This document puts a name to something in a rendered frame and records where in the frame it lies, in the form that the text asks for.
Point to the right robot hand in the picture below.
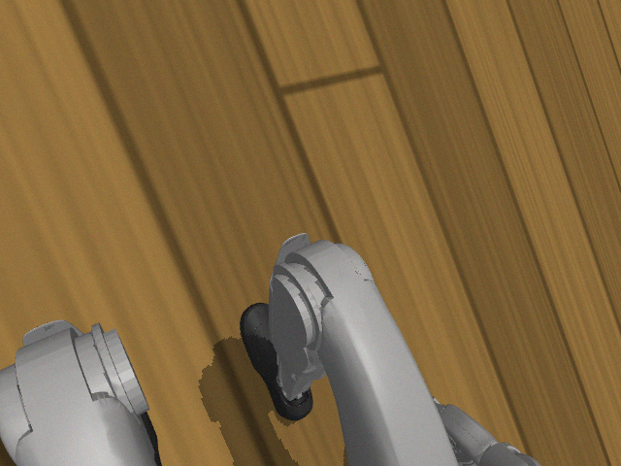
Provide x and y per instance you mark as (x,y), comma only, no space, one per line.
(468,438)

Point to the right robot foot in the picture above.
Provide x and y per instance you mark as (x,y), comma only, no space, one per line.
(255,332)

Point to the right robot arm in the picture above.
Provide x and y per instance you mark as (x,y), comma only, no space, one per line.
(504,454)

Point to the left robot foot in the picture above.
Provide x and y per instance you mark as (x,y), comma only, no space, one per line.
(153,437)

